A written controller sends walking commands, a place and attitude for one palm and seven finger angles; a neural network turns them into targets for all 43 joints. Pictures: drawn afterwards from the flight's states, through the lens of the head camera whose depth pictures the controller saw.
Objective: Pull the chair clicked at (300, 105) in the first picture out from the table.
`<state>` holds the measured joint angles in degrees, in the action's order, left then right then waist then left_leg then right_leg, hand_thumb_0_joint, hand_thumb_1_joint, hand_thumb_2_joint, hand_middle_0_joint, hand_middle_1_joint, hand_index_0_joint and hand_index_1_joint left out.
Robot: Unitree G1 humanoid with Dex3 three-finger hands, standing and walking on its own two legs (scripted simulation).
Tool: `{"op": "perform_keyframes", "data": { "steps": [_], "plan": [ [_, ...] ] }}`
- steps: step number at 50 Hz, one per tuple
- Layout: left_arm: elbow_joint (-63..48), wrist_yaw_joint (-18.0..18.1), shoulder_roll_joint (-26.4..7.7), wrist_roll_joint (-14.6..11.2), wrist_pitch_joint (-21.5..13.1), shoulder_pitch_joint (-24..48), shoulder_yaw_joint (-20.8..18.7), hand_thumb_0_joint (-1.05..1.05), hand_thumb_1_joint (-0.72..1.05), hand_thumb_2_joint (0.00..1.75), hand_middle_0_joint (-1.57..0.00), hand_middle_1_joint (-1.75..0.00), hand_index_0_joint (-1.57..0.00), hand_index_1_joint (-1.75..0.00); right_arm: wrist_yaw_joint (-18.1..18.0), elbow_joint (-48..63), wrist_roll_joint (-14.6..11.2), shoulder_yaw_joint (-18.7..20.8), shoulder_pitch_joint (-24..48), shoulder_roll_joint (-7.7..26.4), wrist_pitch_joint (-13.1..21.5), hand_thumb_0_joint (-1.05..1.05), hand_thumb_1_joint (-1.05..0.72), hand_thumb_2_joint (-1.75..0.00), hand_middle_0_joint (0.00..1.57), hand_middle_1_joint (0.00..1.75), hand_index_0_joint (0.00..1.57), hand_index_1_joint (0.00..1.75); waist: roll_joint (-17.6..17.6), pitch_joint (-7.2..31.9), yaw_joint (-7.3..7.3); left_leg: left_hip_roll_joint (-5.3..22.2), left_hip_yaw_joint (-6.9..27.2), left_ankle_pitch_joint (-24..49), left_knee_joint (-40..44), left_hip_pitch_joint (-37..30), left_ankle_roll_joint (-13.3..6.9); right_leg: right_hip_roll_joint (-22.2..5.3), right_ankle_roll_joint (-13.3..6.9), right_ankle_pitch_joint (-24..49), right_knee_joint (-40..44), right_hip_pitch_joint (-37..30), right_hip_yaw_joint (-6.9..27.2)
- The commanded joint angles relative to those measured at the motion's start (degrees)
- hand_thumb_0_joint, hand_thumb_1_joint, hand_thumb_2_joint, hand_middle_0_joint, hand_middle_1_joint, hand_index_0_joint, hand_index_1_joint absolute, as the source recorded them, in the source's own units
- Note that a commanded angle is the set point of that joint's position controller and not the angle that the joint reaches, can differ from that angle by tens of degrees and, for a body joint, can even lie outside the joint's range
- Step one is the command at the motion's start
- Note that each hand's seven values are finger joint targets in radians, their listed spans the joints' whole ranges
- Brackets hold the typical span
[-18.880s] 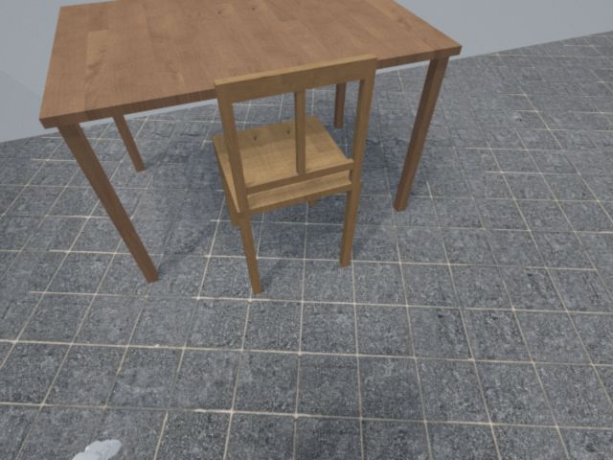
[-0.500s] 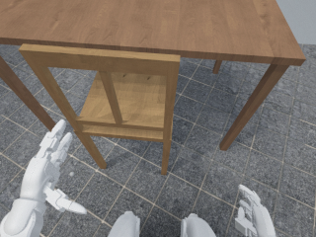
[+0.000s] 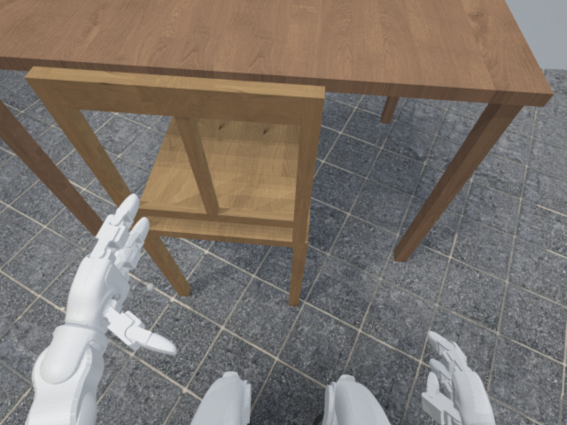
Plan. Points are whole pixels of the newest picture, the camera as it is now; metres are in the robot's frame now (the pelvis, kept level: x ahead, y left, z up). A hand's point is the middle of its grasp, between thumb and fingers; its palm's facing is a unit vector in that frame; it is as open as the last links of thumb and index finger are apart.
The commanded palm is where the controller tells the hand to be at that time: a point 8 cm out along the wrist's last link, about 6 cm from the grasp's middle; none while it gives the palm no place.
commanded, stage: aim the fingers beside a spindle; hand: left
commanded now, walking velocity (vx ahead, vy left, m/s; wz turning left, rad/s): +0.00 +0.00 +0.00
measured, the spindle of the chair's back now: (200, 170) +0.51 +0.17 +0.00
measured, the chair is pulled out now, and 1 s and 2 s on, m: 0.00 0.00 0.00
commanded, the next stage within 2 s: push the fingers through the gap in 1.62 s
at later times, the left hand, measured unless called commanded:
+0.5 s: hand (166, 265) +0.32 +0.18 +0.03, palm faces -0.08 -1.00 -0.05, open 16.9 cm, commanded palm +0.30 +0.23 +0.03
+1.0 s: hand (192, 244) +0.36 +0.15 +0.01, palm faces -0.07 -1.00 -0.06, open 16.9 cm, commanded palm +0.34 +0.21 +0.01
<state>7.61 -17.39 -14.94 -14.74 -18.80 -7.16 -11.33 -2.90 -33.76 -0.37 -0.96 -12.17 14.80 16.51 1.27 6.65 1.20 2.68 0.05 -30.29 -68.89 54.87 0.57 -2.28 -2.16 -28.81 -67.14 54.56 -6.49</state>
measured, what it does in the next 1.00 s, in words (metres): stands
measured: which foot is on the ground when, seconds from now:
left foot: down 0.00-1.00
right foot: down 0.00-1.00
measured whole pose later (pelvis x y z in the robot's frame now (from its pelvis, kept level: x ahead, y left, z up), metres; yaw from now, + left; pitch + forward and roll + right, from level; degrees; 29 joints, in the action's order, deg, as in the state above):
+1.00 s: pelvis -0.01 +0.00 -0.02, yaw +0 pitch +21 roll +0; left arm 28.2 -11.9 -13.3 -9.4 -23.3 14.5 -10.7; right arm -1.4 -36.7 0.5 -0.2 -11.7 14.7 11.2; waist 1.0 8.1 2.6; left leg 2.4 -1.0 -31.1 -73.6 63.6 0.5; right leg -2.7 -2.3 -29.9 -73.0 64.3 -5.1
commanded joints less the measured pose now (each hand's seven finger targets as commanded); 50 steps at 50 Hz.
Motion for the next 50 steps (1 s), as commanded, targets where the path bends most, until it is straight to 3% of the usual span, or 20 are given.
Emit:
{"op": "perform_keyframes", "data": {
  "steps": [1,3,6,8,12,18,20,22,24,27,33,37,40,43,45,47,50],
  "plan": [
    [-11.9,1.3,-8.4,-0.6,-4.7,6.7,-4.9,0.00,-0.50,0.30,-0.06,-0.08,-0.06,-0.08,-0.4,8.2,0.1,3.3,1.2,8.0,3.1,0.00,-0.90,-0.90,0.20,0.30,0.20,0.30,1.5,18.4,-0.82,-3.4,2.0,13.1,9.7,-7.9,-1.2,2.9,1.1,10.0,9.8,-12.5,5.4],
    [-9.8,1.4,-8.4,-0.6,-4.8,7.7,-5.3,0.00,-0.50,0.30,-0.06,-0.08,-0.06,-0.08,-0.3,7.7,0.1,3.4,0.9,8.0,2.7,0.00,-0.90,-0.90,0.20,0.30,0.20,0.30,-0.9,18.0,-0.21,-3.4,1.7,12.9,9.2,-6.5,-1.2,2.7,1.4,10.5,10.0,-13.1,5.9],
    [-7.5,0.9,-9.0,-0.4,-4.9,9.6,-5.6,0.00,-0.50,0.30,-0.06,-0.08,-0.06,-0.08,-0.3,7.4,0.1,3.2,1.0,8.2,2.5,0.00,-0.90,-0.90,0.20,0.30,0.20,0.30,0.1,16.5,-0.27,-3.4,1.5,11.6,8.8,-5.0,-1.1,2.8,1.2,8.7,10.0,-12.0,6.4],
    [-7.2,0.6,-7.6,-0.4,-5.2,12.5,-4.2,0.00,-0.50,0.30,-0.06,-0.08,-0.06,-0.08,-0.3,7.1,0.1,3.2,1.1,8.0,2.5,0.00,-0.90,-0.90,0.20,0.30,0.20,0.30,0.2,17.3,0.25,-3.4,1.7,11.4,8.6,-5.5,-1.1,2.7,1.2,8.9,9.8,-11.4,6.3],
    [-7.9,0.1,-7.7,-0.7,-5.9,12.6,-4.2,0.00,-0.50,0.30,-0.06,-0.08,-0.06,-0.08,-0.1,7.0,0.3,3.6,0.6,8.1,2.5,0.00,-0.90,-0.90,0.20,0.30,0.20,0.30,0.7,21.0,-0.19,-3.5,1.7,14.6,8.0,-6.8,-1.2,2.7,1.2,12.8,8.5,-12.5,6.1],
    [-4.6,0.9,-7.7,0.3,-5.9,16.7,-4.0,0.00,-0.50,0.30,-0.06,-0.08,-0.06,-0.08,-0.1,6.0,0.2,3.6,0.4,8.2,1.7,0.00,-0.90,-0.90,0.20,0.30,0.20,0.30,0.5,19.3,0.41,-3.3,1.9,13.7,7.7,-6.0,-1.0,2.8,1.1,11.9,7.7,-9.7,5.4],
    [-4.7,1.3,-6.8,0.7,-6.1,19.1,-2.8,0.00,-0.50,0.30,-0.06,-0.08,-0.06,-0.08,0.0,5.9,0.3,3.7,0.6,8.1,1.6,0.00,-0.90,-0.90,0.20,0.30,0.20,0.30,1.2,19.7,0.84,-3.3,1.9,12.7,7.4,-6.3,-1.0,2.7,1.1,10.8,7.5,-8.6,5.3],
    [-4.2,1.8,-7.9,1.1,-6.2,18.4,-4.0,0.00,-0.50,0.30,-0.06,-0.08,-0.06,-0.08,0.0,6.0,0.4,3.8,0.3,8.2,1.4,0.00,-0.90,-0.90,0.20,0.30,0.20,0.30,0.6,21.7,0.01,-3.3,1.9,13.8,7.5,-6.6,-1.0,2.7,1.0,11.7,7.1,-9.5,5.1],
    [-4.5,2.2,-5.9,1.6,-6.4,20.5,-1.6,0.00,-0.50,0.30,-0.06,-0.08,-0.06,-0.08,0.2,5.9,0.4,3.8,0.4,7.9,1.1,0.00,-0.90,-0.90,0.20,0.30,0.20,0.30,2.1,21.9,0.47,-3.4,1.9,14.6,7.4,-7.6,-1.0,2.7,1.0,12.6,6.6,-8.5,4.8],
    [-3.3,3.2,-6.0,2.3,-6.3,19.2,-1.8,0.00,-0.50,0.30,-0.06,-0.08,-0.06,-0.08,0.5,5.8,0.6,4.0,0.0,8.0,0.5,0.00,-0.90,-0.90,0.20,0.30,0.20,0.30,1.2,23.1,0.13,-3.3,2.1,16.3,7.4,-8.3,-0.9,2.8,0.9,14.1,6.1,-8.5,4.3],
    [1.7,4.5,-6.9,3.1,-6.7,25.1,-3.1,0.00,-0.50,0.30,-0.06,-0.08,-0.06,-0.08,0.5,5.4,0.5,3.6,0.7,7.8,-1.0,0.00,-0.90,-0.90,0.20,0.30,0.20,0.30,-1.5,19.9,0.98,-3.6,1.2,10.6,6.4,-2.8,-1.1,2.6,1.2,9.4,6.9,-8.0,5.9],
    [1.0,4.8,-6.4,3.6,-8.4,29.6,-1.9,0.00,-0.50,0.30,-0.06,-0.08,-0.06,-0.08,0.4,5.0,0.7,3.7,0.2,7.8,-1.0,0.00,-0.90,-0.90,0.20,0.30,0.20,0.30,1.5,23.8,0.83,-3.6,1.2,12.7,5.7,-4.9,-1.1,2.5,0.9,11.5,5.8,-7.7,5.9],
    [3.7,4.7,-4.7,3.8,-8.4,30.0,-0.1,0.00,-0.50,0.30,-0.06,-0.08,-0.06,-0.08,0.6,4.3,0.6,3.9,-0.4,8.0,-1.3,0.00,-0.90,-0.90,0.20,0.30,0.20,0.30,0.4,23.6,1.49,-3.5,1.4,12.9,5.3,-4.8,-1.1,2.5,1.0,12.2,5.6,-6.8,5.5],
    [7.2,5.0,-6.2,4.1,-8.1,32.2,-1.7,0.00,-0.50,0.30,-0.06,-0.08,-0.06,-0.08,0.5,3.7,0.6,4.0,-0.8,8.2,-1.8,0.00,-0.90,-0.90,0.20,0.30,0.20,0.30,-1.9,23.7,1.84,-3.6,1.1,11.8,4.7,-2.4,-1.3,2.4,1.2,11.7,5.6,-7.4,6.3],
    [8.0,5.2,-6.6,4.3,-8.1,32.8,-2.3,0.00,-0.50,0.30,-0.06,-0.08,-0.06,-0.08,0.6,3.9,0.6,3.9,-0.7,8.0,-2.2,0.00,-0.90,-0.90,0.20,0.30,0.20,0.30,-0.7,24.1,1.15,-3.8,0.8,11.6,4.6,-1.6,-1.2,2.2,1.1,11.5,5.5,-7.9,6.6],
    [9.4,5.7,-8.0,4.5,-8.5,35.0,-3.8,0.00,-0.50,0.30,-0.06,-0.08,-0.06,-0.08,0.5,3.7,0.6,3.9,-0.9,8.0,-2.6,0.00,-0.90,-0.90,0.20,0.30,0.20,0.30,-1.6,23.9,1.35,-3.8,0.6,11.4,4.1,-0.6,-1.3,2.2,1.2,11.4,5.4,-7.9,7.2],
    [10.3,6.1,-7.4,4.6,-9.6,37.2,-3.2,0.00,-0.50,0.30,-0.06,-0.08,-0.06,-0.08,0.7,3.5,0.6,3.9,-1.1,7.9,-2.9,0.00,-0.90,-0.90,0.20,0.30,0.20,0.30,-1.1,24.5,1.74,-3.8,0.4,10.5,3.7,-0.3,-1.3,2.3,1.2,10.5,5.4,-7.3,7.5]
  ]
}}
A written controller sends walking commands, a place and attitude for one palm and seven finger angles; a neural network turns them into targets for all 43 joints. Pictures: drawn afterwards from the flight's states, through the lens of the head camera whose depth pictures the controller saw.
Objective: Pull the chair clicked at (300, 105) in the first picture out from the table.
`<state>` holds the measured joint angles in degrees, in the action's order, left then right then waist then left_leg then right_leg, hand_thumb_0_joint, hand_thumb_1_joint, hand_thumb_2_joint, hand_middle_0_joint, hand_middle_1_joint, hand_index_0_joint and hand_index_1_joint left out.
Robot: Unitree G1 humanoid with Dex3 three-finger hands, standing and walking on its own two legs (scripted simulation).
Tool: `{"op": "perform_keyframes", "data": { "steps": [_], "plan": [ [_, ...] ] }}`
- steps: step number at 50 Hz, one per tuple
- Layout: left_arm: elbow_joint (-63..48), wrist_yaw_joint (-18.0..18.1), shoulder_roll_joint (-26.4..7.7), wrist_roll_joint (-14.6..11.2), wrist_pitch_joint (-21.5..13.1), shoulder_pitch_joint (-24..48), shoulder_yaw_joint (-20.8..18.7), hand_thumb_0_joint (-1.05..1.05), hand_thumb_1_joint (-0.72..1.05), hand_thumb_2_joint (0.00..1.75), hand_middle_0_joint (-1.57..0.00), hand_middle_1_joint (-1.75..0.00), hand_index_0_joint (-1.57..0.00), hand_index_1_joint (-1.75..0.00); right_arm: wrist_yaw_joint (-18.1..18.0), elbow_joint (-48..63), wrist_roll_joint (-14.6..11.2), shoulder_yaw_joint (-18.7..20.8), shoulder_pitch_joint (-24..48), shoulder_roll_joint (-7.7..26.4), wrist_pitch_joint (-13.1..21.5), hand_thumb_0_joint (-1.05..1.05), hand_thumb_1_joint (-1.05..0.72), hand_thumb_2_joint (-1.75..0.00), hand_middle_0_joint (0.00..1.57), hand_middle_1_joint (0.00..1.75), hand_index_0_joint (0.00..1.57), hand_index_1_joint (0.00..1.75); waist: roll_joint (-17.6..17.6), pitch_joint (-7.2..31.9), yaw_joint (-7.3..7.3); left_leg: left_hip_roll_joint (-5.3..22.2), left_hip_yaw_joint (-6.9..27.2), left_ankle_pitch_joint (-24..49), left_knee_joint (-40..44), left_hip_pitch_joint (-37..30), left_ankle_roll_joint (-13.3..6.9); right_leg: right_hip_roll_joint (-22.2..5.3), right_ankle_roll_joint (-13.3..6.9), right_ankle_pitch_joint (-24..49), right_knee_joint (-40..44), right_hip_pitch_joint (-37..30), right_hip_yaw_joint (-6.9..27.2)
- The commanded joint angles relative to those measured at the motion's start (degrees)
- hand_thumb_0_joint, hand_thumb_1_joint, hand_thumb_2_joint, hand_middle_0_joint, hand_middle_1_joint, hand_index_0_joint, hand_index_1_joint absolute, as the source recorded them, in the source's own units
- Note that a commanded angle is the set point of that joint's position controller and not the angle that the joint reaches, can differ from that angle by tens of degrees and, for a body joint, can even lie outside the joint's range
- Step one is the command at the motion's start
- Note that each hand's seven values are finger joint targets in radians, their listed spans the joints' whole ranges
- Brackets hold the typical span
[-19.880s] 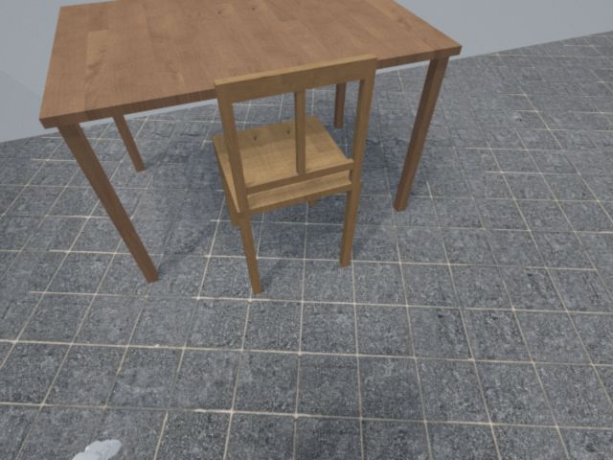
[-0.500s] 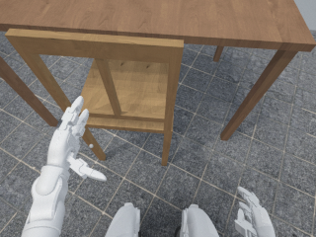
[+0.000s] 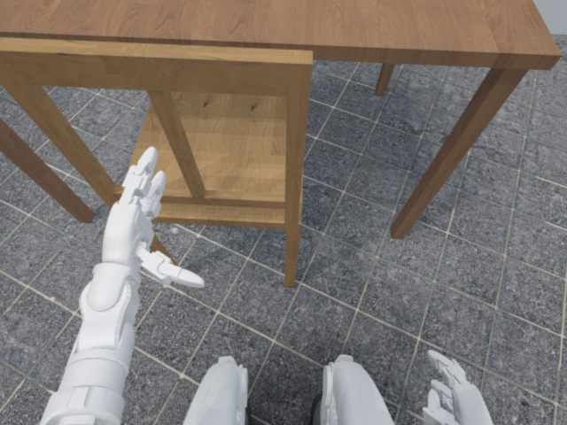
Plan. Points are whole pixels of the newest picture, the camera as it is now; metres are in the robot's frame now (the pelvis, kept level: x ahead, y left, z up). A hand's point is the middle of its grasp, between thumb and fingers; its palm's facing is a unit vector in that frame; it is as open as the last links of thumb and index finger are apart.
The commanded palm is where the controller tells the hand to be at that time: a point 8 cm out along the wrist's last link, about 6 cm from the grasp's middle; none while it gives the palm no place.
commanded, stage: aim the fingers beside a spindle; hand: left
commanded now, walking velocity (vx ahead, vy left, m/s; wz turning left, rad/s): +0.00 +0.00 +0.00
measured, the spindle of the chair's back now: (182, 150) +0.51 +0.17 +0.02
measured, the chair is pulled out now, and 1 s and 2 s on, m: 0.00 0.00 0.00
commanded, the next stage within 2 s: push the fingers through the gap in 0.62 s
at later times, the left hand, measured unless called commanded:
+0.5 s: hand (174, 231) +0.37 +0.16 +0.03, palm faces -0.05 -1.00 -0.06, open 16.9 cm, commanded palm +0.35 +0.22 +0.03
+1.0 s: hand (168, 218) +0.39 +0.17 +0.02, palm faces -0.05 -1.00 -0.05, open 16.9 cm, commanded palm +0.37 +0.23 +0.03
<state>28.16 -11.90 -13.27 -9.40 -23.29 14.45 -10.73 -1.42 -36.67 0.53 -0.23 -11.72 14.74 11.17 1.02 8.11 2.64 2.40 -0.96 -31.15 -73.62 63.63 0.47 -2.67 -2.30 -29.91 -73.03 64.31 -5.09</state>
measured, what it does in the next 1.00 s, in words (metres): stands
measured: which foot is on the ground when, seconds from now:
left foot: down 0.00-1.00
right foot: down 0.00-1.00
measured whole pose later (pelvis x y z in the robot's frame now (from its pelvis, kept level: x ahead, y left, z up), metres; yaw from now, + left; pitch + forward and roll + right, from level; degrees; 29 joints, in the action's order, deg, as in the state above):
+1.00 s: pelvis +0.00 +0.01 -0.01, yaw +0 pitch +22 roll -1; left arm 34.8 -13.0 -14.7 -9.7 -25.2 20.5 -12.9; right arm -1.3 -37.1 0.4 -0.3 -12.0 14.8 9.9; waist 0.9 8.4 3.1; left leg 2.2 -0.8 -31.6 -75.2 66.1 0.0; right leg -2.7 -1.8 -30.0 -73.9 66.4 -4.9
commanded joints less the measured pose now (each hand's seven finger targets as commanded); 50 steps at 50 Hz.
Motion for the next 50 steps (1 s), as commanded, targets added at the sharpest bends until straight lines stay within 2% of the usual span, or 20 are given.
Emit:
{"op": "perform_keyframes", "data": {
  "steps": [1,3,6,7,10,13,15,18,21,26,28,30,34,37,39,42,44,46,48,50],
  "plan": [
    [-9.5,0.7,-9.8,-0.7,-5.6,16.1,-4.5,0.00,-0.50,0.30,-0.06,-0.08,-0.06,-0.08,-0.8,6.3,-0.2,3.1,-1.9,8.1,2.4,0.00,-0.90,-0.90,0.20,0.30,0.20,0.30,-1.1,23.3,0.17,-3.5,1.5,11.7,8.3,-8.6,-1.3,2.8,1.3,11.9,10.9,-17.3,6.1],
    [-10.7,0.6,-9.3,-0.5,-6.0,14.7,-3.8,0.00,-0.50,0.30,-0.06,-0.08,-0.06,-0.08,-0.4,6.8,-0.2,3.2,-1.9,8.0,2.2,0.00,-0.90,-0.90,0.20,0.30,0.20,0.30,1.2,25.7,-0.66,-3.5,1.6,13.2,8.7,-10.8,-1.0,2.8,1.1,13.7,10.2,-17.5,5.6],
    [-9.6,0.4,-8.9,-0.8,-5.6,12.7,-3.5,0.00,-0.50,0.30,-0.06,-0.08,-0.06,-0.08,-0.2,7.1,-0.4,3.4,-2.4,8.2,1.8,0.00,-0.90,-0.90,0.20,0.30,0.20,0.30,-0.5,25.4,-0.28,-3.6,1.5,13.6,8.6,-10.4,-1.2,3.0,1.2,14.6,10.5,-18.2,5.7],
    [-9.7,0.5,-9.6,-0.9,-5.5,11.3,-4.6,0.00,-0.50,0.30,-0.06,-0.08,-0.06,-0.08,-0.2,7.1,-0.4,3.5,-2.4,8.2,1.5,0.00,-0.90,-0.90,0.20,0.30,0.20,0.30,-0.6,25.5,-1.02,-3.5,1.4,13.7,8.9,-9.8,-1.1,2.9,1.2,14.7,10.4,-18.8,5.7],
    [-9.4,0.3,-8.1,-1.3,-5.1,11.5,-3.4,0.00,-0.50,0.30,-0.06,-0.08,-0.06,-0.08,-0.1,7.1,-0.6,3.4,-2.4,8.1,1.0,0.00,-0.90,-0.90,0.20,0.30,0.20,0.30,-3.0,23.6,0.02,-3.6,1.1,12.2,8.7,-8.5,-1.3,2.8,1.6,13.6,11.4,-19.1,6.2],
    [-9.6,0.3,-10.1,-1.3,-6.0,12.0,-5.2,0.00,-0.50,0.30,-0.06,-0.08,-0.06,-0.08,-0.4,7.1,-0.7,3.3,-2.0,8.0,1.1,0.00,-0.90,-0.90,0.20,0.30,0.20,0.30,-2.8,22.3,-0.49,-3.6,0.9,10.6,8.5,-7.2,-1.2,2.6,1.5,11.0,12.0,-19.1,7.2],
    [-11.6,0.2,-9.0,-1.1,-7.0,15.0,-3.6,0.00,-0.50,0.30,-0.06,-0.08,-0.06,-0.08,-0.5,6.9,-0.6,3.2,-1.7,7.8,1.3,0.00,-0.90,-0.90,0.20,0.30,0.20,0.30,-0.7,22.5,0.03,-3.6,1.1,10.2,8.4,-8.1,-1.3,2.7,1.4,10.4,11.8,-17.9,7.1],
    [-9.4,-0.1,-8.4,-1.2,-7.1,15.0,-2.9,0.00,-0.50,0.30,-0.06,-0.08,-0.06,-0.08,-0.7,6.5,-0.6,3.2,-1.7,8.0,1.5,0.00,-0.90,-0.90,0.20,0.30,0.20,0.30,-2.2,21.2,0.83,-3.6,1.2,9.0,8.0,-7.5,-1.4,2.7,1.5,8.8,12.2,-16.6,7.2],
    [-9.6,-0.4,-8.4,-1.0,-7.0,16.9,-2.4,0.00,-0.50,0.30,-0.06,-0.08,-0.06,-0.08,-0.9,6.4,-0.6,3.3,-2.1,8.2,1.8,0.00,-0.90,-0.90,0.20,0.30,0.20,0.30,-0.3,22.6,0.91,-3.5,1.6,9.9,8.0,-9.1,-1.4,2.8,1.3,9.8,11.3,-15.4,6.4],
    [-9.2,-0.5,-8.7,-1.3,-6.0,15.8,-3.1,0.00,-0.50,0.30,-0.06,-0.08,-0.06,-0.08,-0.7,6.9,-0.6,3.2,-2.1,8.3,1.6,0.00,-0.90,-0.90,0.20,0.30,0.20,0.30,0.0,24.9,0.21,-3.7,1.8,11.9,8.1,-10.0,-1.4,3.0,1.2,12.3,10.3,-16.3,5.6],
    [-7.7,-0.3,-10.5,-1.3,-5.6,14.7,-5.3,0.00,-0.50,0.30,-0.06,-0.08,-0.06,-0.08,-0.7,6.7,-0.6,3.2,-2.2,8.3,1.2,0.00,-0.90,-0.90,0.20,0.30,0.20,0.30,-1.0,24.3,-0.34,-3.7,1.7,11.9,8.2,-9.1,-1.2,2.9,1.3,12.6,10.5,-17.1,5.9],
    [-7.1,-0.4,-10.0,-1.2,-5.3,16.0,-4.9,0.00,-0.50,0.30,-0.06,-0.08,-0.06,-0.08,-0.7,6.8,-0.6,3.1,-2.2,8.2,1.0,0.00,-0.90,-0.90,0.20,0.30,0.20,0.30,-2.0,23.8,0.19,-3.7,1.5,11.4,7.8,-8.1,-1.3,2.9,1.4,12.2,10.7,-17.3,6.2],
    [-9.5,-0.9,-11.0,-1.7,-6.0,13.9,-6.1,0.00,-0.50,0.30,-0.06,-0.08,-0.06,-0.08,-0.5,7.3,-0.5,3.2,-2.3,8.2,1.0,0.00,-0.90,-0.90,0.20,0.30,0.20,0.30,0.5,26.3,-1.08,-3.7,1.7,14.6,8.3,-10.7,-1.1,3.1,1.0,15.7,9.8,-18.5,5.6],
    [-10.6,-1.7,-7.5,-1.7,-5.7,14.5,-1.9,0.00,-0.50,0.30,-0.06,-0.08,-0.06,-0.08,-0.3,7.1,-0.7,3.4,-2.5,8.1,1.2,0.00,-0.90,-0.90,0.20,0.30,0.20,0.30,1.4,25.3,0.47,-3.3,2.2,15.7,8.5,-13.0,-1.0,3.3,1.1,16.5,9.4,-15.5,4.3],
    [-7.8,-1.5,-8.4,-1.7,-5.2,16.6,-2.8,0.00,-0.50,0.30,-0.06,-0.08,-0.06,-0.08,-0.5,6.1,-0.8,3.4,-2.8,8.5,1.0,0.00,-0.90,-0.90,0.20,0.30,0.20,0.30,-1.7,22.3,1.46,-3.3,2.2,12.4,8.2,-10.1,-1.2,3.2,1.4,13.5,10.4,-14.8,4.8],
    [-7.2,-1.1,-10.8,-1.5,-5.6,19.4,-5.2,0.00,-0.50,0.30,-0.06,-0.08,-0.06,-0.08,-0.9,5.7,-0.6,3.2,-2.7,8.6,1.2,0.00,-0.90,-0.90,0.20,0.30,0.20,0.30,-0.3,22.8,0.68,-3.4,2.3,11.2,8.3,-9.5,-1.1,3.1,1.1,11.4,10.4,-14.4,5.2],
    [-6.7,-1.1,-9.4,-1.4,-5.9,21.2,-3.9,0.00,-0.50,0.30,-0.06,-0.08,-0.06,-0.08,-0.8,5.5,-0.6,3.1,-2.6,8.4,1.3,0.00,-0.90,-0.90,0.20,0.30,0.20,0.30,1.0,22.9,1.15,-3.5,2.2,11.6,8.2,-10.0,-1.1,3.0,1.1,11.8,10.2,-13.8,5.0],
    [-6.4,-1.1,-11.4,-1.3,-6.3,21.6,-5.6,0.00,-0.50,0.30,-0.06,-0.08,-0.06,-0.08,-0.8,5.6,-0.3,3.3,-3.2,8.8,1.4,0.00,-0.90,-0.90,0.20,0.30,0.20,0.30,0.7,25.5,0.71,-3.4,2.4,13.1,7.8,-10.6,-1.1,3.3,1.0,13.1,9.5,-14.6,4.9],
    [-5.1,-1.3,-10.4,-1.0,-6.3,23.6,-4.4,0.00,-0.50,0.30,-0.06,-0.08,-0.06,-0.08,-0.7,5.2,-0.4,3.2,-3.4,8.5,1.3,0.00,-0.90,-0.90,0.20,0.30,0.20,0.30,1.1,25.3,1.43,-3.4,2.3,13.2,7.8,-10.8,-1.0,3.2,1.1,13.6,9.6,-14.2,4.9],
    [-3.4,-1.3,-11.2,-0.9,-6.0,23.3,-5.3,0.00,-0.50,0.30,-0.06,-0.08,-0.06,-0.08,-0.6,5.1,-0.4,3.3,-3.6,8.7,1.2,0.00,-0.90,-0.90,0.20,0.30,0.20,0.30,1.5,25.4,0.93,-3.3,2.5,13.0,8.0,-10.9,-0.8,3.2,1.0,13.0,9.5,-13.8,4.7]
  ]
}}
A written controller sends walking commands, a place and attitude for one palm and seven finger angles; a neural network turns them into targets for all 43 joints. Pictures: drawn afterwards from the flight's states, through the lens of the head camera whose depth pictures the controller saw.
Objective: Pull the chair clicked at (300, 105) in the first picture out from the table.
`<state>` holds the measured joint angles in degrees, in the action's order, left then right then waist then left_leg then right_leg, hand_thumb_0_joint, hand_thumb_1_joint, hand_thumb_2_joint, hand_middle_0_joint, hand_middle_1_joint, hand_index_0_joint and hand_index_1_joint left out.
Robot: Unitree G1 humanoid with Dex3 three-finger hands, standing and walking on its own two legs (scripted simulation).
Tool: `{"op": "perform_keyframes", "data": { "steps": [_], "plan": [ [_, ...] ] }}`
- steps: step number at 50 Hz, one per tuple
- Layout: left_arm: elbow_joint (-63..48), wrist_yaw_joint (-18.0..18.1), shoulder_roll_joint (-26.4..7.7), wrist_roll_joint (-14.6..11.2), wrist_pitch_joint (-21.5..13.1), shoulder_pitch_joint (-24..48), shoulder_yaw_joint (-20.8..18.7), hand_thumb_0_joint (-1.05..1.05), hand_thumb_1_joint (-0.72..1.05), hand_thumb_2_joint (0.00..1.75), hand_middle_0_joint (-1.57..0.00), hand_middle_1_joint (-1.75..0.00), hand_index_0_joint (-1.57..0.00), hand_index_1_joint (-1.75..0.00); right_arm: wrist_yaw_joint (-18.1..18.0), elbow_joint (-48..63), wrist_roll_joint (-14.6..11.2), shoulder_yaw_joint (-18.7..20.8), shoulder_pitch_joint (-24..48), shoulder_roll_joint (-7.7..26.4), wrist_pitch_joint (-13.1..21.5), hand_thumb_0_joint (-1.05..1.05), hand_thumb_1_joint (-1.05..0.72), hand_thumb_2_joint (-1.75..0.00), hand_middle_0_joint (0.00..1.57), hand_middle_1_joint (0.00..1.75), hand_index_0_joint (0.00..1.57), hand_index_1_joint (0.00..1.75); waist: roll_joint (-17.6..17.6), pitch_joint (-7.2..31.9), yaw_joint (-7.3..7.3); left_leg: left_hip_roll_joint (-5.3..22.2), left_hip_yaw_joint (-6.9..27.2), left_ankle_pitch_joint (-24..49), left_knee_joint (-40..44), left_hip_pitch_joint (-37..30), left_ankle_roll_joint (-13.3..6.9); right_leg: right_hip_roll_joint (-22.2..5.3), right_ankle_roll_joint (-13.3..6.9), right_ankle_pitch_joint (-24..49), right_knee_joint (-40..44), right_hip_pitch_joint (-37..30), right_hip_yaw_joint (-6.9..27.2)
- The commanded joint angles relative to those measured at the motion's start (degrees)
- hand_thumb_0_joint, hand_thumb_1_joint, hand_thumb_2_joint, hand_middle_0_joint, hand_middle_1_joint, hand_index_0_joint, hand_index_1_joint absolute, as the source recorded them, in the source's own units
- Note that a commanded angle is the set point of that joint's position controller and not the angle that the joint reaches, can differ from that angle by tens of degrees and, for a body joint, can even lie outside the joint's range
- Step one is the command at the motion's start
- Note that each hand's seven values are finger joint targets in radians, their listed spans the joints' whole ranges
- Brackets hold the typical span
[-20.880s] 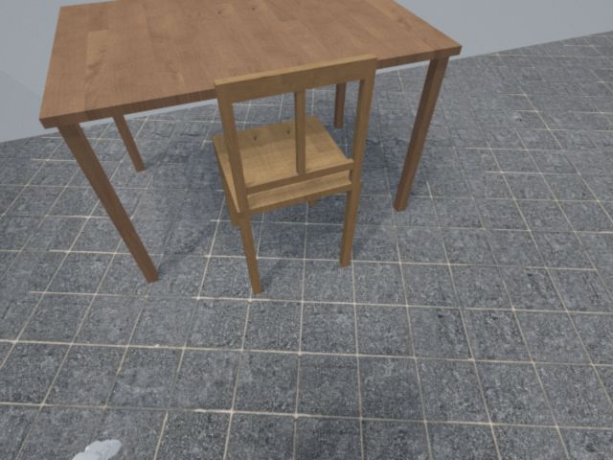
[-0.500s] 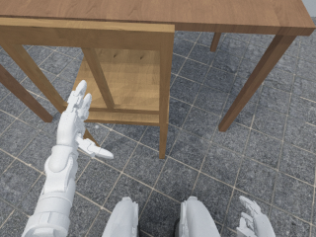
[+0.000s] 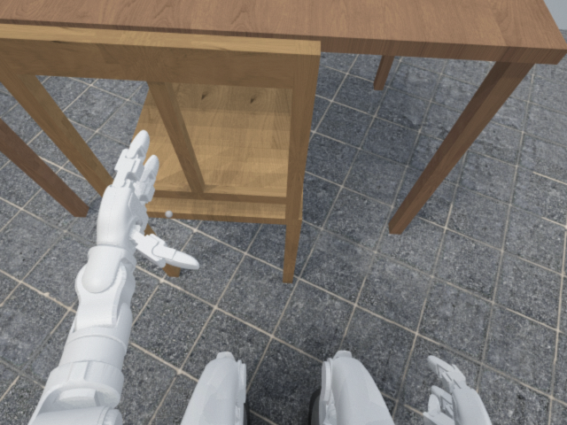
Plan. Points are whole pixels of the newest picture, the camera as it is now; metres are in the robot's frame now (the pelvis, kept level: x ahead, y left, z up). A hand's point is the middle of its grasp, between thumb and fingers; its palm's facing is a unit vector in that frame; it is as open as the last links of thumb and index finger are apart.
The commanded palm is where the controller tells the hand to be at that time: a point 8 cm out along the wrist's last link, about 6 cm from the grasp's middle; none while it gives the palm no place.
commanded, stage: push the fingers through the gap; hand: left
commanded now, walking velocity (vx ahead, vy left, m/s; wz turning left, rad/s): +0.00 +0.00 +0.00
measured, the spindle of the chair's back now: (182, 143) +0.51 +0.17 +0.03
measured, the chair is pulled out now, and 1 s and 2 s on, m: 0.00 0.00 0.00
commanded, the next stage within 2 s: hook a spindle and tug to test in 1.32 s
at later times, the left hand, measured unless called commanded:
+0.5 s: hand (179, 183) +0.44 +0.16 +0.03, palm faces -0.04 -1.00 -0.06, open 16.9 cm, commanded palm +0.42 +0.21 +0.03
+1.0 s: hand (188, 153) +0.49 +0.15 +0.03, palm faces -0.03 -1.00 -0.05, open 16.9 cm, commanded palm +0.46 +0.21 +0.03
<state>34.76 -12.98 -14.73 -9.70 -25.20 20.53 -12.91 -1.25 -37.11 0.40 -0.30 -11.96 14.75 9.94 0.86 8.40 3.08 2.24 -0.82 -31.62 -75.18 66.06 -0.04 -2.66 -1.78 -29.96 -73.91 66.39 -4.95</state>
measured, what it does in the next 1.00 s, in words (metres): stands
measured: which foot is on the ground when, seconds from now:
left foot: down 0.00-1.00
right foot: down 0.00-1.00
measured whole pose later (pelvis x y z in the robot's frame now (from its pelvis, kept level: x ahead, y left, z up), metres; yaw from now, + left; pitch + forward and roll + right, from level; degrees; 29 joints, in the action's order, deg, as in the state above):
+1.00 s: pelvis -0.01 +0.00 -0.01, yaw -1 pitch +27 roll -1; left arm 60.3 -11.1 -22.3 -4.3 -27.0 45.9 -20.5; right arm 1.2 -38.9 1.9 -0.5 -16.6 15.6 6.7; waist 1.7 8.6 8.3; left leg 3.0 -1.0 -31.3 -77.1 72.6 -0.2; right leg -1.7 -1.8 -28.9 -75.2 73.1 -4.5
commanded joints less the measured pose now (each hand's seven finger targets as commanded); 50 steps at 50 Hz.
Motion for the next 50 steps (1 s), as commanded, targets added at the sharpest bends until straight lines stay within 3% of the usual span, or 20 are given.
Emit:
{"op": "perform_keyframes", "data": {
  "steps": [1,5,7,9,12,17,19,21,24,26,28,31,34,37,41,44,46,47,49,50],
  "plan": [
    [-10.0,-0.2,-10.2,-0.6,-4.1,18.6,-3.3,0.00,-0.50,0.30,-0.06,-0.08,-0.06,-0.08,-0.8,5.5,-0.2,3.3,-3.8,8.9,2.4,0.00,-0.90,-0.90,0.20,0.30,0.20,0.30,1.7,25.7,0.86,-3.2,2.5,14.1,9.5,-13.8,-0.4,3.4,0.4,13.5,10.1,-15.5,4.4],
    [-9.3,0.1,-9.2,-0.3,-3.6,21.1,-2.4,0.00,-0.50,0.30,-0.06,-0.08,-0.06,-0.08,-0.5,5.3,-0.2,3.5,-4.4,9.0,2.1,0.00,-0.90,-0.90,0.20,0.30,0.20,0.30,2.8,26.7,1.00,-3.1,2.7,14.7,9.9,-15.1,-0.2,3.2,0.4,14.0,10.2,-15.0,4.0],
    [-7.8,0.7,-11.1,0.0,-3.6,21.5,-4.0,0.00,-0.50,0.30,-0.06,-0.08,-0.06,-0.08,-0.4,5.1,-0.1,3.5,-4.9,9.3,1.9,0.00,-0.90,-0.90,0.20,0.30,0.20,0.30,2.0,26.7,0.96,-2.9,3.0,15.2,10.0,-15.1,-0.1,3.3,0.4,14.3,9.9,-14.5,3.8],
    [-6.2,1.1,-9.1,0.1,-3.6,22.3,-2.7,0.00,-0.50,0.30,-0.06,-0.08,-0.06,-0.08,-0.2,4.8,0.0,3.5,-5.2,9.1,1.7,0.00,-0.90,-0.90,0.20,0.30,0.20,0.30,1.3,26.0,1.61,-3.0,2.9,15.1,9.9,-14.8,-0.1,3.4,0.5,14.3,10.2,-14.2,3.7],
    [-3.5,1.7,-11.5,0.8,-4.0,26.0,-4.4,0.00,-0.50,0.30,-0.06,-0.08,-0.06,-0.08,-0.3,4.4,0.1,3.4,-5.5,9.2,1.4,0.00,-0.90,-0.90,0.20,0.30,0.20,0.30,0.6,24.5,1.99,-3.1,2.5,12.4,9.7,-12.1,-0.4,3.3,0.6,12.1,10.5,-14.1,4.3],
    [-4.1,1.8,-12.5,1.2,-5.5,28.0,-5.0,0.00,-0.50,0.30,-0.06,-0.08,-0.06,-0.08,0.1,4.5,0.4,3.5,-6.6,9.2,1.3,0.00,-0.90,-0.90,0.20,0.30,0.20,0.30,3.0,29.7,1.29,-3.2,2.5,16.1,9.4,-14.9,-0.2,3.5,0.4,15.7,9.6,-15.7,4.3],
    [-1.6,1.6,-10.8,1.1,-5.1,26.9,-4.0,0.00,-0.50,0.30,-0.06,-0.08,-0.06,-0.08,0.4,4.1,0.3,3.6,-6.9,9.2,1.0,0.00,-0.90,-0.90,0.20,0.30,0.20,0.30,2.5,28.0,1.86,-3.0,2.4,16.3,9.4,-14.9,-0.1,3.6,0.4,15.9,9.9,-14.7,4.0],
    [1.9,1.6,-12.0,1.5,-4.6,28.3,-4.8,0.00,-0.50,0.30,-0.06,-0.08,-0.06,-0.08,0.3,3.5,0.3,3.5,-7.7,9.5,0.7,0.00,-0.90,-0.90,0.20,0.30,0.20,0.30,0.0,25.7,2.79,-3.1,2.4,14.8,9.1,-12.0,-0.5,3.7,0.6,15.0,10.1,-14.5,4.2],
    [3.8,1.5,-13.5,1.8,-4.7,33.4,-5.5,0.00,-0.50,0.30,-0.06,-0.08,-0.06,-0.08,0.2,3.3,0.3,3.2,-7.6,9.5,0.4,0.00,-0.90,-0.90,0.20,0.30,0.20,0.30,0.6,24.6,3.23,-3.3,1.9,11.0,8.9,-9.3,-0.7,3.3,0.7,11.4,10.9,-14.4,5.3],
    [2.7,1.6,-16.2,2.0,-5.8,35.9,-7.2,0.00,-0.50,0.30,-0.06,-0.08,-0.06,-0.08,0.1,3.3,0.5,3.3,-8.1,9.8,0.6,0.00,-0.90,-0.90,0.20,0.30,0.20,0.30,2.0,26.8,2.69,-3.3,2.2,12.2,8.7,-10.6,-0.8,3.5,0.4,12.1,10.4,-14.7,5.3],
    [2.1,1.7,-14.6,2.1,-6.5,37.4,-5.9,0.00,-0.50,0.30,-0.06,-0.08,-0.06,-0.08,0.3,3.1,0.7,3.6,-8.7,9.7,0.7,0.00,-0.90,-0.90,0.20,0.30,0.20,0.30,3.4,30.4,3.07,-3.2,2.4,14.9,8.4,-13.4,-0.6,3.5,0.5,14.9,9.7,-14.4,4.9],
    [7.2,1.6,-16.0,2.4,-5.9,36.6,-7.4,0.00,-0.50,0.30,-0.06,-0.08,-0.06,-0.08,0.6,2.3,0.8,3.5,-9.8,10.1,0.3,0.00,-0.90,-0.90,0.20,0.30,0.20,0.30,1.4,28.2,3.55,-3.1,2.4,15.3,7.9,-11.4,-0.7,3.8,0.5,15.7,9.6,-14.4,4.7],
    [7.8,1.4,-16.2,3.1,-5.7,39.9,-6.9,0.00,-0.50,0.30,-0.06,-0.08,-0.06,-0.08,0.8,2.4,0.7,3.5,-9.9,10.1,-0.1,0.00,-0.90,-0.90,0.20,0.30,0.20,0.30,3.3,29.2,3.64,-3.1,2.3,14.2,7.9,-11.4,-0.7,3.5,0.5,14.5,9.6,-13.6,4.9],
    [10.0,1.8,-16.0,3.3,-5.8,43.9,-6.5,0.00,-0.50,0.30,-0.06,-0.08,-0.06,-0.08,0.8,1.9,0.8,3.5,-10.4,10.2,-0.4,0.00,-0.90,-0.90,0.20,0.30,0.20,0.30,2.8,28.0,5.01,-3.1,2.4,13.7,7.5,-11.0,-0.9,3.7,0.6,14.0,9.8,-12.2,4.8],
    [12.1,2.3,-20.2,3.9,-6.4,46.4,-9.6,0.00,-0.50,0.30,-0.06,-0.08,-0.06,-0.08,0.9,1.5,1.2,3.2,-11.5,10.6,-0.6,0.00,-0.90,-0.90,0.20,0.30,0.20,0.30,2.5,29.9,5.01,-3.1,2.3,14.1,6.7,-9.3,-1.2,3.8,0.6,14.6,9.3,-13.8,5.4],
    [12.4,2.0,-19.3,4.6,-6.6,45.4,-8.9,0.00,-0.50,0.30,-0.06,-0.08,-0.06,-0.08,1.4,2.0,1.3,3.4,-11.9,10.5,-1.0,0.00,-0.90,-0.90,0.20,0.30,0.20,0.30,4.4,32.4,4.54,-3.1,2.4,16.7,6.7,-11.4,-0.9,3.9,0.4,17.2,8.6,-13.9,4.9],
    [15.4,1.9,-19.4,4.7,-5.9,46.6,-8.8,0.00,-0.50,0.30,-0.06,-0.08,-0.06,-0.08,1.5,1.6,1.2,3.3,-12.4,10.5,-1.3,0.00,-0.90,-0.90,0.20,0.30,0.20,0.30,2.0,30.1,5.76,-2.9,2.4,15.3,6.3,-9.2,-1.2,4.0,0.6,16.2,8.9,-13.1,5.0],
    [15.6,1.8,-19.0,4.8,-5.7,47.1,-8.5,0.00,-0.50,0.30,-0.06,-0.08,-0.06,-0.08,1.5,1.6,1.2,3.2,-12.3,10.6,-1.5,0.00,-0.90,-0.90,0.20,0.30,0.20,0.30,3.0,29.1,5.83,-2.8,2.5,14.8,6.6,-9.1,-1.1,3.9,0.6,15.7,8.9,-12.7,4.8],
    [14.5,1.8,-21.6,4.5,-5.5,45.3,-11.0,0.00,-0.50,0.30,-0.06,-0.08,-0.06,-0.08,1.6,2.1,1.3,3.4,-12.6,10.8,-1.8,0.00,-0.90,-0.90,0.20,0.30,0.20,0.30,3.0,31.7,4.63,-2.8,2.2,16.0,6.5,-9.5,-1.1,3.9,0.5,17.0,9.0,-14.9,5.3],
    [14.5,1.5,-20.4,4.3,-5.4,44.7,-10.2,0.00,-0.50,0.30,-0.06,-0.08,-0.06,-0.08,1.7,2.2,1.2,3.3,-12.5,10.6,-2.0,0.00,-0.90,-0.90,0.20,0.30,0.20,0.30,2.2,31.8,4.91,-3.0,1.9,15.8,6.3,-8.8,-1.2,3.9,0.7,17.3,9.3,-15.5,5.5]
  ]
}}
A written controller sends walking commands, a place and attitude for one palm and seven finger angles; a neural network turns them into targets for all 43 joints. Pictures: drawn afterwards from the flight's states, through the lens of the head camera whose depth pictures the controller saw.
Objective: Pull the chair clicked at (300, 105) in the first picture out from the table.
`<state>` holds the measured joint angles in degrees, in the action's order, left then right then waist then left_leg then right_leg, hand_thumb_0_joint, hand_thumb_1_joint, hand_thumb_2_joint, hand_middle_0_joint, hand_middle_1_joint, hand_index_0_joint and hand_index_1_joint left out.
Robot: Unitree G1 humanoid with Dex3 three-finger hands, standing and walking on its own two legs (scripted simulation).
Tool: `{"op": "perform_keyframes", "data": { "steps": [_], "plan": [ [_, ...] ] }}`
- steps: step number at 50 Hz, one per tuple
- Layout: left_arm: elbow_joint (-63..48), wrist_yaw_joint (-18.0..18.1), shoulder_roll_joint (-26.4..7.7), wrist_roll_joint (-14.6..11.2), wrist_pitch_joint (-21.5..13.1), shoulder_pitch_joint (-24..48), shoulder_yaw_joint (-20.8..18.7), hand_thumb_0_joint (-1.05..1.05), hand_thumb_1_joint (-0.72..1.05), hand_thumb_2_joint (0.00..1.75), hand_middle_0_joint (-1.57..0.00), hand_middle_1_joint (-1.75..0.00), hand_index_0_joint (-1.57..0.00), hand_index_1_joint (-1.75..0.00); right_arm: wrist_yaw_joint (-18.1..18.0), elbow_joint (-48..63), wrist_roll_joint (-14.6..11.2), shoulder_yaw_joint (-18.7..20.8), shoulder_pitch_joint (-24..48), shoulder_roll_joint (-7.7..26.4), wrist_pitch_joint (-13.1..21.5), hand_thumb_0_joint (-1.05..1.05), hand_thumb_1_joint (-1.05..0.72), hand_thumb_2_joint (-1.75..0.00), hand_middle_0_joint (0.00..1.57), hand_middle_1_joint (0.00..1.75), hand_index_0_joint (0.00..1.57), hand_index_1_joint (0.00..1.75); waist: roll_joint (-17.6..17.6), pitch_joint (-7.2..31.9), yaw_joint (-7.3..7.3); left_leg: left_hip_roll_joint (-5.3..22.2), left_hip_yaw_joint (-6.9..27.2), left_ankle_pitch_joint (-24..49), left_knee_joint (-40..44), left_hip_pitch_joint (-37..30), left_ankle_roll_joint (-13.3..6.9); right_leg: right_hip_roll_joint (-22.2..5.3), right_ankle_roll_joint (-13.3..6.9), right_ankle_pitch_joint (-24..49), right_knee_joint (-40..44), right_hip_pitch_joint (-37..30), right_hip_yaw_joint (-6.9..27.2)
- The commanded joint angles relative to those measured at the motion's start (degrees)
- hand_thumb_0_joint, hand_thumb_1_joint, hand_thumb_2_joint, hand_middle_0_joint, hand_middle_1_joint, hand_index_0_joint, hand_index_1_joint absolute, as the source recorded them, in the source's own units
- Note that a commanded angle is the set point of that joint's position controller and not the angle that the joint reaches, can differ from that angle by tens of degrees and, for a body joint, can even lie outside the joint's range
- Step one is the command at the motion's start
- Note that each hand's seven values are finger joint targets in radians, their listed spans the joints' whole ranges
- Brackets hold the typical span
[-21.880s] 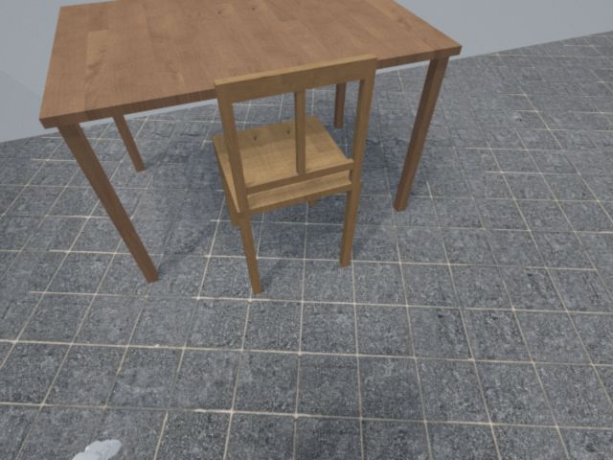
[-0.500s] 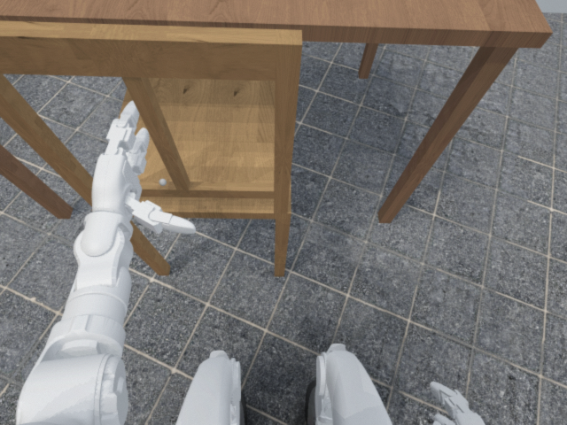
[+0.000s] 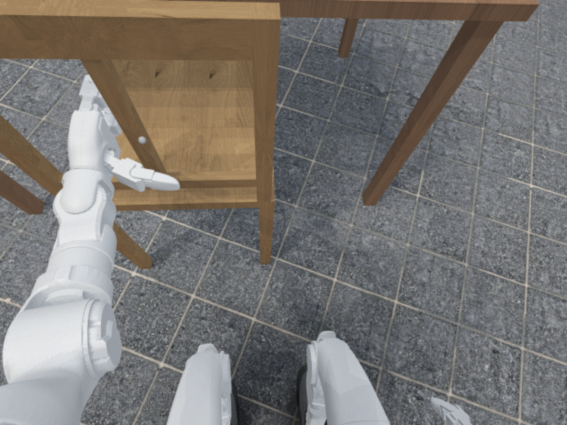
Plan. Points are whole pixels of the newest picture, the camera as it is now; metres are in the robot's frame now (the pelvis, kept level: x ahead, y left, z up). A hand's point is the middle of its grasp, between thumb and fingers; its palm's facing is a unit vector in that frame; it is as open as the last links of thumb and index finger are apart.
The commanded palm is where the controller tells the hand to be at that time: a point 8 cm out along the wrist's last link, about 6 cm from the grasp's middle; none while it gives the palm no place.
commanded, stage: push the fingers through the gap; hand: left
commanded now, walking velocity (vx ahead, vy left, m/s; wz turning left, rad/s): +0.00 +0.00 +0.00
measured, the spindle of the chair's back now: (134, 129) +0.52 +0.18 +0.04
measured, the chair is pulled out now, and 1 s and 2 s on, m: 0.00 0.00 0.03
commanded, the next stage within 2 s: hook a spindle and tug to test in 0.32 s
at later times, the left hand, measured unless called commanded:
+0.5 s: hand (135, 147) +0.48 +0.17 +0.04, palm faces -0.02 -1.00 -0.04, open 16.9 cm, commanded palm +0.46 +0.22 +0.04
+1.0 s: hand (145, 143) +0.49 +0.16 +0.04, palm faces -0.02 -1.00 -0.06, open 11.4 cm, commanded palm +0.46 +0.21 +0.04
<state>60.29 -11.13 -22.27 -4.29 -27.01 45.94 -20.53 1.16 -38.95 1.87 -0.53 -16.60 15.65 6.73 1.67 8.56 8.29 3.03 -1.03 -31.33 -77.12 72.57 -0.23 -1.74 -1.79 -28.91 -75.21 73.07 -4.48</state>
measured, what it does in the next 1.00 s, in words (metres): stands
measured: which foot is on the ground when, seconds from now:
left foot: down 0.00-1.00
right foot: down 0.00-1.00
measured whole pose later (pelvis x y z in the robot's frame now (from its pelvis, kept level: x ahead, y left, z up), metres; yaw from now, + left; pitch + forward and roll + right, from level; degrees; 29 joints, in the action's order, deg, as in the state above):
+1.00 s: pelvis +0.00 +0.00 +0.00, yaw +0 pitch +26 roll -1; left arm 59.0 -10.0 -21.0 -4.4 -27.9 44.4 -19.2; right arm 1.6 -38.7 1.9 -0.5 -16.7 15.1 4.9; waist 1.7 8.5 8.1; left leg 2.9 -1.0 -31.2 -76.6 71.8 -0.3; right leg -1.6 -1.6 -28.7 -74.5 72.3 -4.3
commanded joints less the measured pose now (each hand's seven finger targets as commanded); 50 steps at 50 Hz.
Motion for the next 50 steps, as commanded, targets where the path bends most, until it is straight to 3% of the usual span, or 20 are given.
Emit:
{"op": "perform_keyframes", "data": {
  "steps": [1,3,6,8,12,15,17,19,21,25,27,28,34,36,37,40,42,46,49,50],
  "plan": [
    [-11.7,-0.4,-13.9,-0.9,-3.8,19.0,-3.2,0.00,-0.50,0.30,-0.06,-0.08,-0.06,-0.08,-0.7,4.3,-0.3,3.5,-8.1,9.8,1.1,0.00,-0.90,-0.90,0.20,0.30,0.20,0.30,2.0,32.3,-0.78,-3.6,2.4,15.9,8.4,-16.0,-0.9,3.2,0.5,16.3,10.1,-21.9,4.8],
    [-12.0,-0.5,-11.5,-1.2,-3.8,19.1,-1.4,0.00,-0.50,0.30,-0.06,-0.08,-0.06,-0.08,-0.5,4.1,-0.4,3.5,-7.8,9.4,0.9,0.00,-0.90,-0.90,0.20,0.30,0.20,0.30,3.1,30.6,-0.27,-3.6,2.2,15.7,8.5,-16.4,-0.9,3.2,0.7,16.0,10.7,-20.8,4.8],
    [-13.8,-0.5,-14.8,-1.3,-4.3,19.4,-3.8,0.00,-0.50,0.30,-0.06,-0.08,-0.06,-0.08,-0.7,4.2,-0.3,3.4,-8.0,9.7,0.8,0.00,-0.90,-0.90,0.20,0.30,0.20,0.30,2.4,31.6,-0.63,-3.6,2.3,15.4,8.6,-15.7,-1.0,3.3,0.6,15.9,10.5,-22.2,5.1],
    [-13.7,-0.8,-11.9,-1.5,-4.4,19.6,-1.5,0.00,-0.50,0.30,-0.06,-0.08,-0.06,-0.08,-0.6,4.1,-0.5,3.4,-7.6,9.4,0.8,0.00,-0.90,-0.90,0.20,0.30,0.20,0.30,3.0,29.4,-0.06,-3.5,2.4,14.4,9.1,-16.4,-0.9,3.3,0.7,14.6,11.0,-20.6,4.7],
    [-15.0,-0.8,-12.3,-1.7,-4.9,21.3,-1.4,0.00,-0.50,0.30,-0.06,-0.08,-0.06,-0.08,-0.7,3.4,-0.4,3.7,-7.9,9.8,0.9,0.00,-0.90,-0.90,0.20,0.30,0.20,0.30,3.9,30.5,0.34,-3.3,3.1,14.7,9.4,-19.0,-0.7,3.3,0.6,13.7,11.0,-18.7,4.0],
    [-13.7,-1.0,-12.0,-1.7,-4.8,18.5,-1.5,0.00,-0.50,0.30,-0.06,-0.08,-0.06,-0.08,-0.8,3.5,-0.4,3.6,-7.7,9.8,0.8,0.00,-0.90,-0.90,0.20,0.30,0.20,0.30,3.4,29.9,-0.40,-3.4,3.2,15.5,9.7,-19.0,-0.6,3.4,0.4,14.3,11.0,-19.5,3.8],
    [-13.9,-1.1,-9.9,-1.7,-4.8,19.6,0.3,0.00,-0.50,0.30,-0.06,-0.08,-0.06,-0.08,-0.7,3.4,-0.5,3.7,-7.5,9.7,0.7,0.00,-0.90,-0.90,0.20,0.30,0.20,0.30,5.2,29.8,-0.06,-3.3,3.5,16.0,10.0,-21.2,-0.3,3.3,0.3,13.9,10.7,-17.0,3.1],
    [-12.4,-0.9,-9.8,-1.6,-4.5,19.9,0.5,0.00,-0.50,0.30,-0.06,-0.08,-0.06,-0.08,-0.7,3.1,-0.5,3.7,-7.5,10.0,0.5,0.00,-0.90,-0.90,0.20,0.30,0.20,0.30,4.5,27.6,0.53,-3.1,4.0,14.9,10.4,-21.2,-0.2,3.4,0.3,12.3,11.1,-15.4,2.7],
    [-13.5,-0.5,-9.6,-1.3,-4.9,22.6,1.1,0.00,-0.50,0.30,-0.06,-0.08,-0.06,-0.08,-0.8,3.2,-0.3,3.7,-7.6,10.0,0.5,0.00,-0.90,-0.90,0.20,0.30,0.20,0.30,5.3,28.6,0.89,-3.1,4.4,15.7,10.4,-22.4,-0.2,3.4,0.2,12.5,10.5,-14.5,2.5],
    [-13.8,0.4,-8.7,-1.4,-5.3,20.3,0.8,0.00,-0.50,0.30,-0.13,-0.30,-0.13,-0.30,-0.4,3.5,-0.1,3.8,-7.2,9.8,0.3,0.00,-0.90,-0.90,0.20,0.30,0.20,0.30,4.9,30.2,0.14,-3.3,4.2,17.2,10.3,-23.0,0.0,3.4,0.2,13.8,10.6,-16.1,2.5],
    [-14.6,0.8,-10.0,-1.1,-5.5,18.3,-0.4,0.00,-0.50,0.30,-0.17,-0.41,-0.17,-0.41,-0.4,3.9,-0.1,3.9,-7.4,9.9,0.1,0.00,-0.90,-0.90,0.20,0.30,0.20,0.30,5.0,32.1,-0.76,-3.2,4.2,19.3,10.3,-24.1,0.2,3.3,0.1,15.6,10.0,-17.1,2.5],
    [-13.7,0.7,-7.0,-1.0,-5.1,17.4,1.8,0.00,-0.50,0.30,-0.18,-0.46,-0.18,-0.46,-0.2,4.0,-0.2,3.8,-7.0,9.4,0.0,0.00,-0.90,-0.90,0.20,0.30,0.20,0.30,4.9,30.1,-0.21,-3.3,3.9,19.0,10.3,-23.5,0.2,3.3,0.2,15.6,10.4,-16.6,2.5],
    [-12.4,2.1,-8.5,-0.5,-5.1,20.7,0.8,0.00,-0.50,0.30,-0.29,-0.79,-0.29,-0.79,-0.4,3.9,-0.2,3.6,-6.6,9.5,-0.4,0.00,-0.90,-0.90,0.20,0.30,0.20,0.30,2.2,26.9,0.43,-3.4,3.8,13.6,10.6,-19.8,-0.3,3.3,0.4,11.7,11.2,-16.4,3.0],
    [-13.7,2.5,-10.3,-0.3,-5.9,23.1,-0.3,0.00,-0.50,0.30,-0.32,-0.90,-0.32,-0.90,-0.6,3.8,0.0,3.5,-6.7,9.5,-0.2,0.00,-0.90,-0.90,0.20,0.30,0.20,0.30,2.6,28.3,0.45,-3.5,3.5,13.2,10.1,-18.9,-0.5,3.3,0.4,11.9,10.8,-17.4,3.5],
    [-14.5,2.5,-9.9,0.0,-6.4,23.3,0.3,0.00,-0.44,0.32,-0.34,-0.96,-0.34,-0.96,-0.5,4.0,0.1,3.5,-6.7,9.3,0.0,0.00,-0.90,-0.90,0.20,0.30,0.20,0.30,4.8,30.0,0.18,-3.6,3.6,14.5,10.2,-20.4,-0.3,3.2,0.3,12.9,10.6,-17.5,3.4],
    [-11.9,2.1,-10.1,-0.2,-6.0,20.1,-0.6,0.00,-0.28,0.40,-0.39,-1.12,-0.39,-1.12,-0.4,3.9,0.1,3.6,-6.9,9.2,0.0,0.00,-0.90,-0.90,0.20,0.30,0.20,0.30,1.7,30.4,0.10,-3.7,2.9,14.8,9.3,-18.0,-0.6,3.2,0.5,14.4,10.7,-19.9,4.0],
    [-10.3,1.6,-10.5,-0.2,-5.5,20.3,-0.7,0.00,-0.16,0.44,-0.43,-1.23,-0.43,-1.23,-0.5,3.9,-0.1,3.3,-6.8,9.1,-0.1,0.00,-0.90,-0.90,0.20,0.30,0.20,0.30,2.2,28.9,0.28,-3.8,2.6,13.7,9.1,-15.9,-0.7,3.1,0.5,14.0,10.6,-20.0,4.4],
    [-13.2,0.9,-9.4,-0.8,-5.2,22.0,0.6,0.00,0.06,0.54,-0.50,-1.45,-0.50,-1.45,-0.5,4.2,-0.2,3.5,-7.3,9.3,-0.1,0.00,-0.90,-0.90,0.20,0.30,0.20,0.30,3.6,31.6,0.63,-3.5,3.2,16.0,9.2,-19.7,-0.6,3.3,0.4,15.3,10.4,-19.1,4.0],
    [-13.5,0.9,-9.6,-1.3,-4.8,19.6,-0.2,0.00,0.23,0.61,-0.50,-1.45,-0.50,-1.45,-0.4,4.2,-0.3,3.7,-7.5,9.2,0.0,0.00,-0.90,-0.90,0.20,0.30,0.20,0.30,3.2,32.0,-0.34,-3.6,3.0,16.7,9.3,-19.3,-0.5,3.3,0.5,16.3,10.7,-20.7,4.0],
    [-13.6,0.9,-9.1,-1.3,-4.7,20.1,0.5,0.00,0.28,0.64,-0.50,-1.45,-0.50,-1.45,-0.5,4.0,-0.3,3.6,-7.5,9.2,-0.1,0.00,-0.90,-0.90,0.20,0.30,0.20,0.30,2.6,31.5,0.14,-3.6,3.0,16.5,9.4,-19.1,-0.6,3.3,0.5,16.2,10.8,-20.6,4.0]
  ]
}}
